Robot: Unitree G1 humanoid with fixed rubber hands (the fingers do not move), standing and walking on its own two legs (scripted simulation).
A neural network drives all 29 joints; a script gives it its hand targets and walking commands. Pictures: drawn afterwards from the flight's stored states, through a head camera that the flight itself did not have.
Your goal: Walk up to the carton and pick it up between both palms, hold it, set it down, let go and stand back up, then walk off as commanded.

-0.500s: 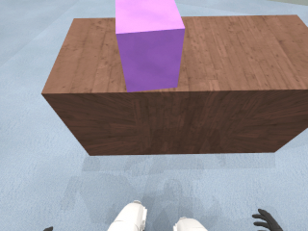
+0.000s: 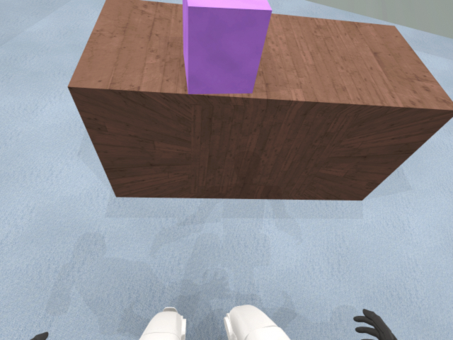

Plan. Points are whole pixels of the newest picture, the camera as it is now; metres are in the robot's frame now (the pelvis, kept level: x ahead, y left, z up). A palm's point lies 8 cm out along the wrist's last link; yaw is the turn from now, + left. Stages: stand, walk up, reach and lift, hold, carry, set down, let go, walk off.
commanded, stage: walk off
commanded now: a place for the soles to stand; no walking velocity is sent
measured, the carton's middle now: (219, 35) +0.89 -0.01 +0.03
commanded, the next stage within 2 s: stand in 1.68 s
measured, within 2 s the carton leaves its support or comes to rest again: neither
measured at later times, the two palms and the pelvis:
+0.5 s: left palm out of the picture -0.12 +0.26 -0.12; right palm out of the picture -0.09 -0.33 -0.09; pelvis -0.18 -0.02 +0.00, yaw +3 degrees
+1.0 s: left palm out of the picture -0.30 +0.23 -0.09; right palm out of the picture -0.23 -0.39 -0.09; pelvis -0.29 -0.07 +0.02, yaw +3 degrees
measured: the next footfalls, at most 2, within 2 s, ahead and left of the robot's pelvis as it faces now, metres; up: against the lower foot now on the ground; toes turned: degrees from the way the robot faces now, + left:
right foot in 0.16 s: -0.06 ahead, -0.15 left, +0.00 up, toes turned +3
left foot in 0.44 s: -0.11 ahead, +0.08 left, +0.00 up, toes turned +0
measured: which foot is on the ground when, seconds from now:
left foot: down 0.00-0.16, up 0.18-0.42, down 0.44-0.76, up 0.78-1.00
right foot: up 0.00-0.14, down 0.16-0.44, up 0.46-0.74, down 0.76-1.00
